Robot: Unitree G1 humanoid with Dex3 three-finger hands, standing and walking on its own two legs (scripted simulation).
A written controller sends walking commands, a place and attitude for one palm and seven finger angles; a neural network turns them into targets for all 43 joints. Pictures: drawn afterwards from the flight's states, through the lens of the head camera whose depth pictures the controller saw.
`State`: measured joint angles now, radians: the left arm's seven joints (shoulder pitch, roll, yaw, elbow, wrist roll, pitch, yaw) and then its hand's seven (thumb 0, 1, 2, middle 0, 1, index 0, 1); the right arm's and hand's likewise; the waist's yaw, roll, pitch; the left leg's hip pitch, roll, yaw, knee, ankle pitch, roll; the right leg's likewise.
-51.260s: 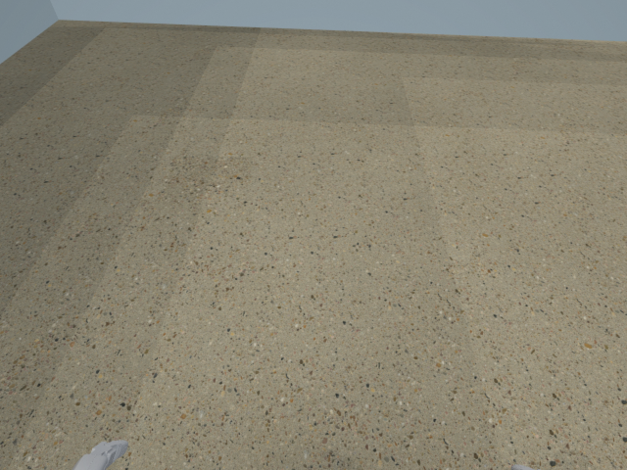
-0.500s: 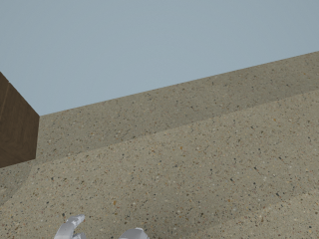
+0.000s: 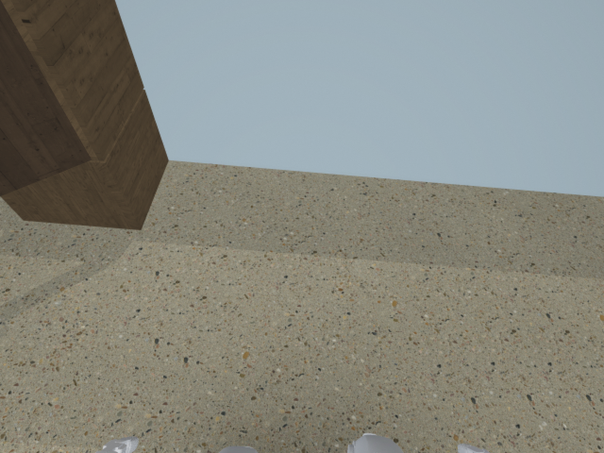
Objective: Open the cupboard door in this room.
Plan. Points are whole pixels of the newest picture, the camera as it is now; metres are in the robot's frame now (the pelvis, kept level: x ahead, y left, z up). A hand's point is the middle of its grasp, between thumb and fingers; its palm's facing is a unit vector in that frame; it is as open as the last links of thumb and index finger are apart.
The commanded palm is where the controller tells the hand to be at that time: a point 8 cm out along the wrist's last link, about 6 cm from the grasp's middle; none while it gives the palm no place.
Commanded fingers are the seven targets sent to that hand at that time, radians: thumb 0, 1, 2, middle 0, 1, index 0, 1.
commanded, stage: turn to face it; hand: left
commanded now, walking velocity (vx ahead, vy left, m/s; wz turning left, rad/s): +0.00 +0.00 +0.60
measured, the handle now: out of the picture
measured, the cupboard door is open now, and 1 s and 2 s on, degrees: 42 42 42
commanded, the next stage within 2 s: take the last steps up to it in 1.04 s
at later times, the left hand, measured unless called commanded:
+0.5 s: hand out of the picture +0.01 +0.21 -0.19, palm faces +0.32 -0.92 -0.22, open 7.4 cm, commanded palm none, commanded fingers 0.00 0.90 0.90 -0.20 -0.30 -0.20 -0.30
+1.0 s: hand out of the picture -0.02 +0.16 -0.16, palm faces +0.56 -0.80 -0.23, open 7.4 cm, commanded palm none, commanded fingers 0.00 0.90 0.90 -0.20 -0.30 -0.20 -0.30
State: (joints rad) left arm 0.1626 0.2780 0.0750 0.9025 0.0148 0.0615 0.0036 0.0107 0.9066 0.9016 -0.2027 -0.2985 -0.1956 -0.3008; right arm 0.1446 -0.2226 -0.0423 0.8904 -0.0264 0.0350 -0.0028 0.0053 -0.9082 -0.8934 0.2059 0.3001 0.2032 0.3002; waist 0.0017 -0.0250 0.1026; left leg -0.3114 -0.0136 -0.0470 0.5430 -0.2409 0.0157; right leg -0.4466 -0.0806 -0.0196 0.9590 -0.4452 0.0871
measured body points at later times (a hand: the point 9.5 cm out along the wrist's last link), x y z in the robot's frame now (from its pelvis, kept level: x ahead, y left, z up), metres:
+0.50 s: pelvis +0.01 -0.01 -0.01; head +0.05 +0.03 +0.43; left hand -0.01 +0.26 -0.17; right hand +0.19 -0.23 -0.13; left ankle +0.00 +0.10 -0.74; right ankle +0.02 -0.16 -0.69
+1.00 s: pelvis +0.03 -0.04 +0.01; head +0.06 -0.02 +0.45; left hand -0.05 +0.20 -0.14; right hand +0.25 -0.21 -0.14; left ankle -0.04 +0.06 -0.69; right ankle +0.08 -0.15 -0.73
